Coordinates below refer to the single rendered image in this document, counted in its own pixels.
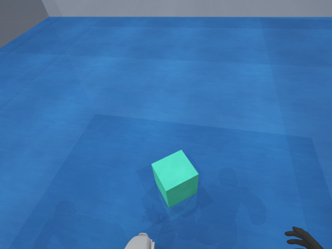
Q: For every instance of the left robot thigh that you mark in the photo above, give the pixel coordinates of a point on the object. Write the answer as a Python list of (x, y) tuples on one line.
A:
[(140, 242)]

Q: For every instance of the carton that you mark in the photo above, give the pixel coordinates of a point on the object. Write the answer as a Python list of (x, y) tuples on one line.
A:
[(175, 177)]

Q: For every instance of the right robot hand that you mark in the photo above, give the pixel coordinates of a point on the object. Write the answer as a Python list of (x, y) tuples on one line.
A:
[(308, 241)]

